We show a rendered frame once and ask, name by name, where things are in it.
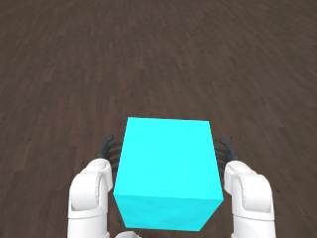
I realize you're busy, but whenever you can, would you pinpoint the left robot forearm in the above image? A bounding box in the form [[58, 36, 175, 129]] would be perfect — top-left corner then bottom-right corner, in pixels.
[[67, 159, 113, 238]]

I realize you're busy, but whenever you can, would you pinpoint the left robot hand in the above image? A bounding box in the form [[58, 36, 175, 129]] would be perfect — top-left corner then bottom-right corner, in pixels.
[[95, 134, 124, 174]]

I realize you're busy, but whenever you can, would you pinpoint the right robot forearm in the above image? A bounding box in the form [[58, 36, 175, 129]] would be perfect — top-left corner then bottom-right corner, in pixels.
[[224, 161, 276, 238]]

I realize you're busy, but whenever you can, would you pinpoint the right robot hand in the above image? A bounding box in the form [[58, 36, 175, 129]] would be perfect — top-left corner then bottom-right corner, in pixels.
[[213, 138, 240, 178]]

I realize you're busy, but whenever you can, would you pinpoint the carton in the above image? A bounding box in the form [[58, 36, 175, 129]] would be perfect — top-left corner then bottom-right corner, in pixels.
[[113, 117, 224, 231]]

